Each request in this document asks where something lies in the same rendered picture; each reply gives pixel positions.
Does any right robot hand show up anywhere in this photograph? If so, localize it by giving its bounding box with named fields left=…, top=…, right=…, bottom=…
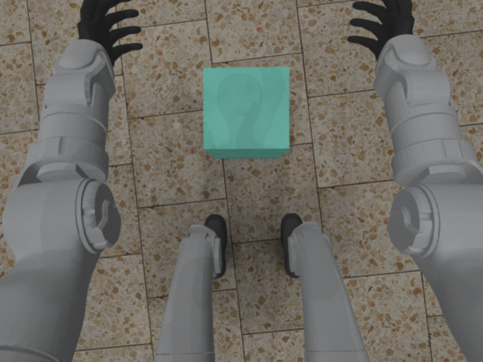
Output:
left=347, top=0, right=414, bottom=61

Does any robot right upper arm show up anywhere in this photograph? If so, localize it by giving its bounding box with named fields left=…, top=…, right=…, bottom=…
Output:
left=387, top=183, right=483, bottom=362

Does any robot left foot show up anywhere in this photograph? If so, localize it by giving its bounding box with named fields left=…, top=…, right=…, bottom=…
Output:
left=205, top=214, right=227, bottom=278

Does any left robot hand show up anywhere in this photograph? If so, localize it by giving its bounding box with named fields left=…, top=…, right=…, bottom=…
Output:
left=77, top=0, right=143, bottom=67

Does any carton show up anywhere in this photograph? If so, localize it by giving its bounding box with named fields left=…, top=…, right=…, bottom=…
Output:
left=203, top=66, right=290, bottom=158

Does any robot left upper arm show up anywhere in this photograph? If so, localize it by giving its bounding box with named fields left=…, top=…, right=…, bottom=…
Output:
left=0, top=178, right=121, bottom=362

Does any left robot forearm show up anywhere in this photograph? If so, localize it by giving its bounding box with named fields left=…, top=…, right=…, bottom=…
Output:
left=2, top=39, right=115, bottom=252

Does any left robot thigh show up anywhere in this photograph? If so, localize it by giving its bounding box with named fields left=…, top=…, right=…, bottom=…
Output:
left=154, top=232, right=222, bottom=362

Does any right robot forearm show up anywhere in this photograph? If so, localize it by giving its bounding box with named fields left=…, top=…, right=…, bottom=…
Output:
left=373, top=34, right=483, bottom=187

